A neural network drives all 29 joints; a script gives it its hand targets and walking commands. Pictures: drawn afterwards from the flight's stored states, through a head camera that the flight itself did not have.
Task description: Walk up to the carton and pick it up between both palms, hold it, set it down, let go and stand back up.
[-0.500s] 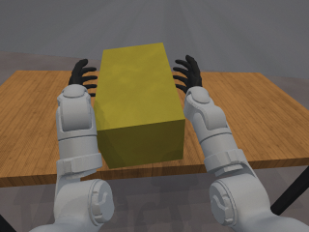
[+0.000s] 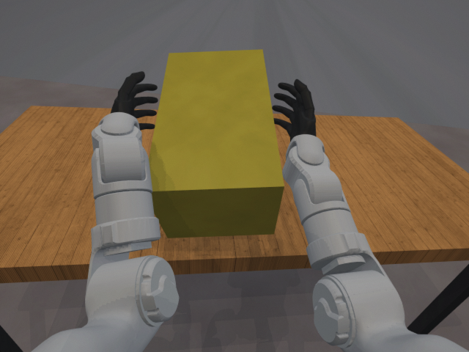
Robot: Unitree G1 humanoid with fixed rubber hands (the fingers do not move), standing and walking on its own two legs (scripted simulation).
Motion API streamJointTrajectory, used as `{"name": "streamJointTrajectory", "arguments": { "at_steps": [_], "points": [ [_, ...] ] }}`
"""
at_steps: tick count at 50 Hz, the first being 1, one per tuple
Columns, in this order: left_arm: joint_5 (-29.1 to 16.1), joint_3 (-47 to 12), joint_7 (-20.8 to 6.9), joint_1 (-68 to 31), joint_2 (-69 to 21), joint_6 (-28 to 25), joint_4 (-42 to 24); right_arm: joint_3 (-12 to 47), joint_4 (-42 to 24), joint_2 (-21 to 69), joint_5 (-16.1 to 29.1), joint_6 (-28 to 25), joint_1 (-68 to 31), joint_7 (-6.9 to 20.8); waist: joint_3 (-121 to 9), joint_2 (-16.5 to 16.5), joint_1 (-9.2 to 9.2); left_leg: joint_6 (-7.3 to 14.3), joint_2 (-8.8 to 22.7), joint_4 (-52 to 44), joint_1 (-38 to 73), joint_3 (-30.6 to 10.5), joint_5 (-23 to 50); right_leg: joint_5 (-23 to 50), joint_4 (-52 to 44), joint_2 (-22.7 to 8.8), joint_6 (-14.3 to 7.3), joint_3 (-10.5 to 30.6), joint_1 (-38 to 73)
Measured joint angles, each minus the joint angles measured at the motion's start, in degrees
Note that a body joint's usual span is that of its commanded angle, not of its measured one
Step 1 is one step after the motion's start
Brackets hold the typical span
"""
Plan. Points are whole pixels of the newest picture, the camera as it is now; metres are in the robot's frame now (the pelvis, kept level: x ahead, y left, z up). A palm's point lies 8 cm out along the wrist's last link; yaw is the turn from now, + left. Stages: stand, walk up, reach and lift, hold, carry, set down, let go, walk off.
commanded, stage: set down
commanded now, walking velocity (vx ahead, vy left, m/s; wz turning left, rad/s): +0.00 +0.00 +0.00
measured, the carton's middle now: (218, 137) +0.42 -0.01 +0.21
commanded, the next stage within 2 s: none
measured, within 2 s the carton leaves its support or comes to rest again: neither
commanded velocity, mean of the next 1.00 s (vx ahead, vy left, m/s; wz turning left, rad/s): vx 0.00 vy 0.00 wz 0.00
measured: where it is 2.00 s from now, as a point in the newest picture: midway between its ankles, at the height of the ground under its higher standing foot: outside the picture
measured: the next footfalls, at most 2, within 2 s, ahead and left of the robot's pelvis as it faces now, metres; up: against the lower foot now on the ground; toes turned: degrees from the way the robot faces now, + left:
none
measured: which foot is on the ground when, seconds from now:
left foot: down 0.00-1.00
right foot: down 0.00-1.00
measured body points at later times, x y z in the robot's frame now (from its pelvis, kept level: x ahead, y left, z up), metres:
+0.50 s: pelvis +0.03 +0.02 +0.00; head -0.01 +0.07 +0.45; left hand +0.43 +0.13 +0.21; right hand +0.38 -0.14 +0.21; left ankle +0.03 +0.12 -0.75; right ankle +0.03 -0.08 -0.75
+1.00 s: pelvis +0.02 +0.04 +0.00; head -0.01 +0.09 +0.45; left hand +0.45 +0.14 +0.19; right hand +0.39 -0.13 +0.20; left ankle +0.03 +0.12 -0.75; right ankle +0.03 -0.08 -0.75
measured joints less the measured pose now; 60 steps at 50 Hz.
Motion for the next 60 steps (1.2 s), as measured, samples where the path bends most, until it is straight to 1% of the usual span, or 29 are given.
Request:
{"name": "streamJointTrajectory", "arguments": {
  "at_steps": [3, 6, 10, 17, 21, 25, 28, 31, 34, 39, 42, 47, 52, 56, 60],
  "points": [
    [-0.83, -1.03, 0.13, 2.03, 0.13, -1.63, 0.18, -0.32, 0.19, 0.78, -0.92, -2.98, 1.81, 0.21, 0.48, -0.51, 0.48, -0.11, -0.2, -0.55, -0.2, 0.06, 0.24, -0.06, 0.07, -0.23, -0.08, 0.04, -0.49],
    [-2.57, -3.22, 1.35, 5.39, 0.54, -3.56, -1.03, -0.68, 0.07, 2.06, -1.66, -6.2, 3.81, 0.4, 1.2, -1.17, 0.08, -0.17, -0.27, -0.23, -0.7, -0.21, -0.03, -0.08, -0.24, -0.26, -0.13, -0.23, -0.59],
    [-4.77, -5.8, 3.4, 9.74, 0.66, -5.34, -2.94, 0.84, -0.59, 2.46, 0.12, -9.41, 6.89, 0.11, 1.9, -1.55, 0.35, -0.18, 0.05, 0.35, -0.99, 0.52, -0.85, -0.06, -0.62, 0.07, 0.0, 0.51, -0.72],
    [-8.16, -9.56, 6.19, 12.61, 0.82, -6.14, -3.81, 3.19, -2.32, 1.15, 2.91, -11.86, 10.69, -0.38, 1.0, -1.07, 0.36, 0.09, 0.43, 2.26, -2.76, 1.53, -2.62, -0.41, -0.58, 0.41, 0.45, 1.52, -1.98],
    [-7.51, -9.35, 5.67, 11.02, 0.94, -6.21, -2.23, 3.14, -1.4, 0.43, 3.12, -11.86, 9.94, -0.5, 0.85, -0.49, -0.03, 0.52, 0.25, 2.29, -2.38, 1.93, -3.07, -0.54, -0.81, 0.25, 0.84, 1.93, -1.58],
    [-7.02, -9.09, 5.14, 10.35, 0.78, -6.26, -2.21, 3.86, -1.61, -0.37, 3.82, -11.81, 9.63, -0.78, 0.81, 0.17, -0.21, 0.92, 0.02, 2.04, -1.58, 2.31, -3.28, -0.54, -1.23, 0.02, 1.27, 2.3, -0.81],
    [-6.54, -8.46, 4.62, 10.0, 0.67, -6.49, -1.63, 3.32, -0.72, -0.37, 2.88, -11.78, 9.0, -0.37, 0.89, 0.62, -0.54, 1.21, -0.21, 2.11, -1.25, 2.34, -3.46, -0.56, -1.4, -0.2, 1.53, 2.33, -0.34],
    [-6.06, -7.34, 3.75, 9.67, 0.42, -6.72, -0.1, 2.77, 0.23, -0.27, 1.96, -11.42, 8.9, -0.04, 0.96, 0.72, -0.29, 1.51, -0.44, 1.74, -0.82, 2.54, -3.37, -0.51, -1.54, -0.43, 1.76, 2.52, -0.08],
    [-6.16, -6.79, 3.52, 9.8, 0.4, -7.03, 1.08, 1.99, 0.75, 0.16, 1.45, -11.3, 8.91, 0.28, 1.07, 0.61, 0.11, 1.72, -0.63, 1.69, -1.19, 2.65, -3.21, -0.5, -1.28, -0.64, 1.92, 2.6, -0.59],
    [-8.06, -7.73, 4.94, 9.51, 1.25, -8.22, 3.51, 0.3, 2.39, 0.7, -0.33, -12.63, 8.56, 0.67, 0.48, 0.54, 0.75, 1.79, -0.76, 2.37, -3.39, 2.63, -3.09, -0.26, -0.89, -0.8, 2.03, 2.53, -2.62],
    [-9.23, -8.63, 5.95, 8.69, 1.99, -8.95, 5.59, -0.88, 3.32, 0.92, -0.64, -13.33, 8.11, 0.71, -0.56, 0.63, 1.09, 1.87, -0.72, 2.76, -4.98, 2.76, -3.04, 0.01, -0.83, -0.77, 2.1, 2.63, -4.1],
    [-9.86, -9.07, 6.2, 6.03, 3.28, -10.24, 10.49, -3.21, 6.16, 0.74, -1.7, -13.48, 6.08, 1.11, -1.0, 0.53, 0.45, 2.0, -0.78, 2.96, -5.63, 2.68, -2.97, 0.48, -1.39, -0.81, 2.23, 2.54, -4.36],
    [-8.89, -7.77, 6.12, 3.64, 3.09, -11.49, 14.93, -5.49, 8.5, 0.49, -3.16, -13.34, 4.73, 1.65, -1.43, 0.41, 0.28, 2.23, -0.76, 2.47, -5.65, 3.34, -2.8, 0.8, -1.62, -0.82, 2.32, 3.19, -4.73],
    [-10.25, -8.83, 6.96, 3.3, 3.43, -12.91, 16.99, -5.8, 9.17, -0.09, -2.84, -13.96, 4.87, 1.86, -2.71, 0.87, 0.19, 2.28, -0.66, 2.6, -6.96, 3.82, -2.8, 0.96, -1.54, -0.75, 2.44, 3.65, -6.16],
    [-10.21, -7.85, 6.51, 2.04, 3.69, -14.12, 20.09, -5.58, 9.79, -0.61, -3.1, -13.13, 4.56, 1.57, -2.55, 1.03, 0.24, 2.49, -0.71, 2.16, -6.67, 4.07, -2.65, 1.18, -1.87, -0.79, 2.56, 3.91, -6.01]
  ]
}}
